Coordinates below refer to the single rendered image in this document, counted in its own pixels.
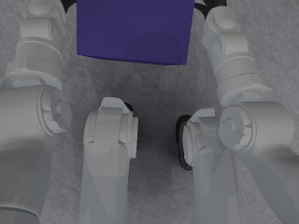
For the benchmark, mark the right robot upper arm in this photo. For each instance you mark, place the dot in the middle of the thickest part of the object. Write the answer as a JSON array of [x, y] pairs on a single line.
[[260, 133]]

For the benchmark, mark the left robot forearm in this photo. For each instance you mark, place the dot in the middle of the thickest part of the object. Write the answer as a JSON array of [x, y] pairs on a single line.
[[40, 45]]

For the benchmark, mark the robot foot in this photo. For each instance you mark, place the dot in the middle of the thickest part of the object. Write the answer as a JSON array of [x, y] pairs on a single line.
[[181, 122], [130, 108]]

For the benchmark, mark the carton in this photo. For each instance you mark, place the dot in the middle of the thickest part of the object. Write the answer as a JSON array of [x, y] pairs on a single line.
[[135, 31]]

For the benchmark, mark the right robot foot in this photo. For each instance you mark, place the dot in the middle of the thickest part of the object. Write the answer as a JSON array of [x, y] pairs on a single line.
[[181, 122]]

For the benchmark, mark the left robot foot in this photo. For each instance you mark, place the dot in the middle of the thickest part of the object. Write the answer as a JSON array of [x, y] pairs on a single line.
[[130, 108]]

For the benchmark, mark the left robot upper arm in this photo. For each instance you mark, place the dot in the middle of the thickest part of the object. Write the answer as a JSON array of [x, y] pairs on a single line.
[[31, 119]]

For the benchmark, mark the right robot forearm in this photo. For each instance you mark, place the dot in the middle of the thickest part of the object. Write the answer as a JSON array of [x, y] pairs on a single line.
[[231, 61]]

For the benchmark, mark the robot right hand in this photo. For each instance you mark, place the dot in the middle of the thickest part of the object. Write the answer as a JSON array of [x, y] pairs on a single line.
[[209, 5]]

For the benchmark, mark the robot left hand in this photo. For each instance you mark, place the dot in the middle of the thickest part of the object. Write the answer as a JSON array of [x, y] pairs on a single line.
[[67, 4]]

